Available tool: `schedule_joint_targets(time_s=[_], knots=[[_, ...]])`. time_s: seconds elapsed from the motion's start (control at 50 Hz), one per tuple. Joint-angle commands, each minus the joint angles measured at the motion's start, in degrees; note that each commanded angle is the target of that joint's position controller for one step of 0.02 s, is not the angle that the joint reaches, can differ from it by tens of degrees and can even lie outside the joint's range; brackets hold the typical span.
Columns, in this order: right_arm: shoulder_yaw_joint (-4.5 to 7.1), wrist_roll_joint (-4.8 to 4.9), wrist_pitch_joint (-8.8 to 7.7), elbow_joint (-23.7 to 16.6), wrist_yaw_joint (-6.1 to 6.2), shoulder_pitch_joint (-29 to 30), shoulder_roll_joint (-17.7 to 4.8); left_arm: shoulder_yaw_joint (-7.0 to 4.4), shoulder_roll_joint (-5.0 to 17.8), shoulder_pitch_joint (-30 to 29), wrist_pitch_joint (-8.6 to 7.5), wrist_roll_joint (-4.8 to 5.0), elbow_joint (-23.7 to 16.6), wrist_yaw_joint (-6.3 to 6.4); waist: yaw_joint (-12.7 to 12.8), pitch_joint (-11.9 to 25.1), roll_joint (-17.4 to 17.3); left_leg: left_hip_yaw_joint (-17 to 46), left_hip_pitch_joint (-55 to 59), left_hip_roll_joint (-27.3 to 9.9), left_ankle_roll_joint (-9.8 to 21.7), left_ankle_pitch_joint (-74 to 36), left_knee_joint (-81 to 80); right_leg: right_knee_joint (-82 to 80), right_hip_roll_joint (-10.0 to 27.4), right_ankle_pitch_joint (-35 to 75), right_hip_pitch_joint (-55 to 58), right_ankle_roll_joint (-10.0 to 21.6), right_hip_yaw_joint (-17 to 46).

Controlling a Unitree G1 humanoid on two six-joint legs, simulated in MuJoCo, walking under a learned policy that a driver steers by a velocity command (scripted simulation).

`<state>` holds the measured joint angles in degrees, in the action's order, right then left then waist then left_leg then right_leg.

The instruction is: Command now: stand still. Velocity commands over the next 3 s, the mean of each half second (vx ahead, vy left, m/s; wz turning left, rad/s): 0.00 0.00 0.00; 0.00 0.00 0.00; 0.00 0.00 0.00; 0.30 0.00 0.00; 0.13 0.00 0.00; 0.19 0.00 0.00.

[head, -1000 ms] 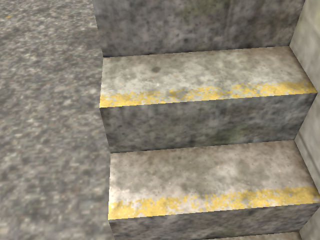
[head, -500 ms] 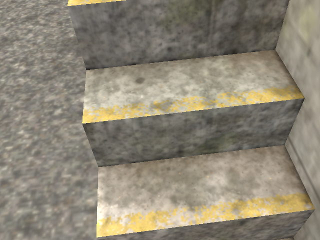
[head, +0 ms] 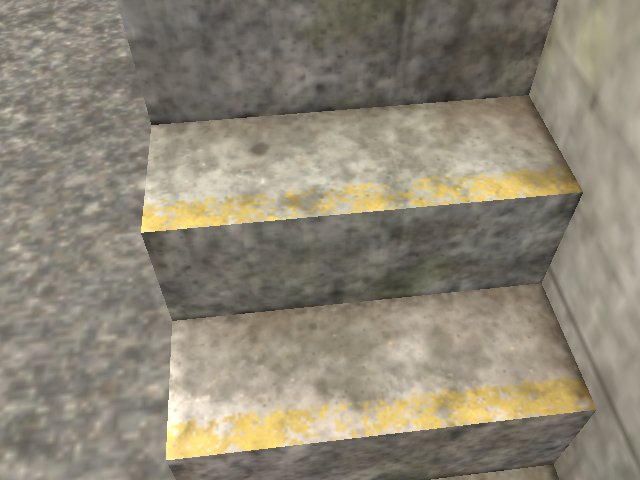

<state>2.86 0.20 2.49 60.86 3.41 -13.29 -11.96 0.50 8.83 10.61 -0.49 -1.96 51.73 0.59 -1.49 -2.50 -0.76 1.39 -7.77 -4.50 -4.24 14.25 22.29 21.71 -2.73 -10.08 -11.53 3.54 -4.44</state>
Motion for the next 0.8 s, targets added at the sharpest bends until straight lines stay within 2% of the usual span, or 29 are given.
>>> schedule_joint_targets(time_s=[0.02,0.8], knots=[[1.03,-0.01,-0.39,-0.88,0.20,-2.25,-5.88,-0.78,4.56,0.43,-0.58,0.00,-2.91,0.12,0.05,1.43,1.21,3.12,-3.90,-2.43,2.16,-3.73,-3.43,-4.77,7.38,4.37,3.40,-2.34,8.88],[1.08,0.14,-0.92,1.73,-0.13,-2.83,-6.48,-0.91,5.61,4.08,-0.17,0.03,-4.44,0.36,0.10,1.55,0.95,3.33,-4.01,-2.53,1.64,-4.94,-3.78,-4.52,7.07,7.21,4.45,-2.22,9.67]])
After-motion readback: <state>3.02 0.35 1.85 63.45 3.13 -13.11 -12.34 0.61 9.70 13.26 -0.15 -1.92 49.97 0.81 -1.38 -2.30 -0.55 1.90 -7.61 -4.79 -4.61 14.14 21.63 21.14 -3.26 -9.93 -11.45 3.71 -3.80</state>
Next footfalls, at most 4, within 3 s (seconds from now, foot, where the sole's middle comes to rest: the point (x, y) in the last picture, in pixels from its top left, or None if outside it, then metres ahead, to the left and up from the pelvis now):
none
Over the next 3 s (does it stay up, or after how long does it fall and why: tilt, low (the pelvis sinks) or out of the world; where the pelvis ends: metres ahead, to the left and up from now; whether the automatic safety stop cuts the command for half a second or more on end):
stays up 0.03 0.04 -0.01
